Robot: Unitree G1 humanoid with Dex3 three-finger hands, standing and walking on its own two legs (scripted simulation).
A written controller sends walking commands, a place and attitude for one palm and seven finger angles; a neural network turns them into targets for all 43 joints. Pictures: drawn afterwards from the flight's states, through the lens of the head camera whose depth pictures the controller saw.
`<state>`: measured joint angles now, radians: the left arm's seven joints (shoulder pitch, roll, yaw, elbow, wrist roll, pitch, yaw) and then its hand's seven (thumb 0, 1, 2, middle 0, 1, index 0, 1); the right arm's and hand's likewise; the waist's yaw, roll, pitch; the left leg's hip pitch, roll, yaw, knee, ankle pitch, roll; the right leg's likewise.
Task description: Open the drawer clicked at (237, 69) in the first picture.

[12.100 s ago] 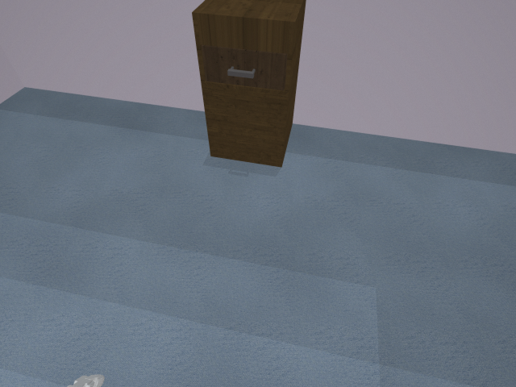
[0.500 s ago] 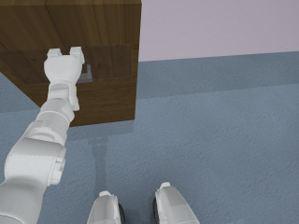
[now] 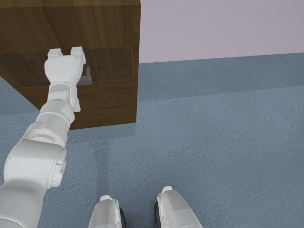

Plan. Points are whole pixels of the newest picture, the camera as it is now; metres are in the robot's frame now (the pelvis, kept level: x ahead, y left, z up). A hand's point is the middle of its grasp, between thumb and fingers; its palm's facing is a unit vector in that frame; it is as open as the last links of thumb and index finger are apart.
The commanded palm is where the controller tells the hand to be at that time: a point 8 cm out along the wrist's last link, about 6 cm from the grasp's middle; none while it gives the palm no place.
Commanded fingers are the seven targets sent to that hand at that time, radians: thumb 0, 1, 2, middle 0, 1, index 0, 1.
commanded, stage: move the hooked fingers above the handle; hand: left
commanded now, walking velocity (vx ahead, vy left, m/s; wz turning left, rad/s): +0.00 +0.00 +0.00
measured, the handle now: (72, 76) +0.59 +0.18 -0.09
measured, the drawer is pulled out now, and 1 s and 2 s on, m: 0.00 0.00 0.00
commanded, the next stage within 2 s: lower the fingers behind the handle in 0.90 s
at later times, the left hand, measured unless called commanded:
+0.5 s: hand (71, 79) +0.53 +0.16 -0.02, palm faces -0.04 -0.02 -1.00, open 13.8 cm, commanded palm +0.52 +0.15 +0.02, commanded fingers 0.00 -0.50 0.30 -0.30 -1.20 -0.30 -1.20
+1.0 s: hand (69, 81) +0.53 +0.16 -0.03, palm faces -0.05 -0.03 -1.00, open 13.8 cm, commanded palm +0.51 +0.15 +0.02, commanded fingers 0.00 -0.50 0.30 -0.30 -1.20 -0.30 -1.20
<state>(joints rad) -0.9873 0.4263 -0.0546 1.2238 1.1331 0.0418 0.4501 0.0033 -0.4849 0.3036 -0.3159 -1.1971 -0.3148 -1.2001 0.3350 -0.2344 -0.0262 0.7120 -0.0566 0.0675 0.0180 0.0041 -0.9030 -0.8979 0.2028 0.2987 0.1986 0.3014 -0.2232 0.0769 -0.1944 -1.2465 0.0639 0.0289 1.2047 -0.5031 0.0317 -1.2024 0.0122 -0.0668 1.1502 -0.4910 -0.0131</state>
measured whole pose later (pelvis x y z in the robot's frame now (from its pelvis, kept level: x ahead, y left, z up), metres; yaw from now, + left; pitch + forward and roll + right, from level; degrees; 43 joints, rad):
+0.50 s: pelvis +0.00 +0.00 +0.00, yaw +0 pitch +31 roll -3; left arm -0.99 0.40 -0.07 1.24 1.14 0.06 0.49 0.00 -0.49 0.30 -0.32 -1.20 -0.32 -1.20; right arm 0.32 -0.23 -0.03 0.72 -0.06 0.07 0.03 0.00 -0.90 -0.90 0.20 0.30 0.20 0.30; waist -0.22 0.08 -0.20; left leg -1.23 0.06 0.02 1.20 -0.51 0.03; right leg -1.18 0.01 -0.07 1.14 -0.50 -0.01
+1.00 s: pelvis +0.00 +0.00 +0.00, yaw +0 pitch +31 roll -3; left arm -0.98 0.40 -0.08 1.22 1.12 0.06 0.49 0.00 -0.49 0.30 -0.32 -1.20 -0.32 -1.20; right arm 0.33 -0.22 -0.04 0.74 -0.06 0.07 0.03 0.00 -0.90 -0.90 0.20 0.30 0.20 0.30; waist -0.21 0.08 -0.19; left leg -1.23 0.06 0.02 1.19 -0.50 0.03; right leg -1.18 0.01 -0.07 1.14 -0.49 -0.01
